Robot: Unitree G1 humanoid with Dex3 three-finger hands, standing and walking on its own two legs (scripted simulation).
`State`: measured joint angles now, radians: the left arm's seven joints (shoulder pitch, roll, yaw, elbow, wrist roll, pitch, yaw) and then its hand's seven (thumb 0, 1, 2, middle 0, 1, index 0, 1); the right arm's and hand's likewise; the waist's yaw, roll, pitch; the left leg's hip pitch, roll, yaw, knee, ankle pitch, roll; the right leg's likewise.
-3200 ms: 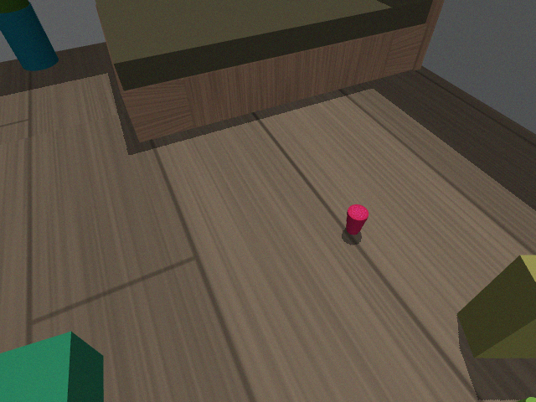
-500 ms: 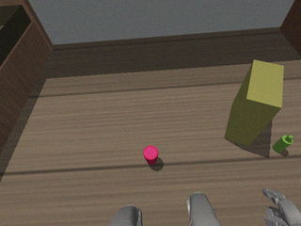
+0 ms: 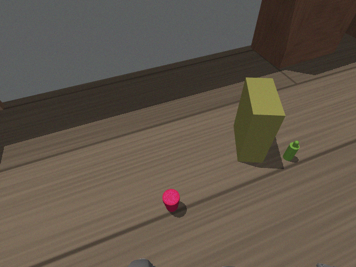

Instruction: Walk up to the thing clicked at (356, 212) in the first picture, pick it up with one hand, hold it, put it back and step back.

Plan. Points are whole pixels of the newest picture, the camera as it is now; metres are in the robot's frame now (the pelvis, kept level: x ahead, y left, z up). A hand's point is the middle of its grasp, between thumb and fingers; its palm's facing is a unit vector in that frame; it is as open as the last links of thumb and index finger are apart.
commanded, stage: walk up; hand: left
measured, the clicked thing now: (171, 202) +0.55 +0.07 -0.67
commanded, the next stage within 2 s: none
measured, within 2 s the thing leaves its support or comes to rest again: neither
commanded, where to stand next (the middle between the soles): +0.13 -0.05 m, yaw -14 degrees
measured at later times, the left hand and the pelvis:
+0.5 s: hand out of the picture +0.12 +0.26 -0.14, palm faces -0.24 -0.89 -0.40, open 7.4 cm; pelvis +0.01 -0.02 -0.01, yaw -13 degrees
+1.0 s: hand (119, 240) +0.22 +0.17 -0.12, palm faces -0.30 -0.87 -0.40, open 7.4 cm; pelvis +0.05 -0.05 +0.02, yaw -17 degrees
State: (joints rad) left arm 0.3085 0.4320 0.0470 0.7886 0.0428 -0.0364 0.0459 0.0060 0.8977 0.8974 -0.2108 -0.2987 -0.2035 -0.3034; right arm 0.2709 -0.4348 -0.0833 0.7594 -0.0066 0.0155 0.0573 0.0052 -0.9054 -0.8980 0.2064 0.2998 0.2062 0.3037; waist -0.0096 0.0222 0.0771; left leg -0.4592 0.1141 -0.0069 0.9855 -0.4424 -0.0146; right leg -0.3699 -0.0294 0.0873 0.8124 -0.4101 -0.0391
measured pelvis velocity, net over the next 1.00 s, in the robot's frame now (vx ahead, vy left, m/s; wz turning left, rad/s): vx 0.05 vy -0.05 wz -0.29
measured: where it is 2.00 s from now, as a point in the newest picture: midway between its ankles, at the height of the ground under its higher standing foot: outside the picture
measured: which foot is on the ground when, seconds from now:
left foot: up 0.00-0.02, down 0.04-0.46, up 0.48-0.68, down 0.70-1.00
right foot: down 0.00-0.04, up 0.06-0.42, down 0.44-1.00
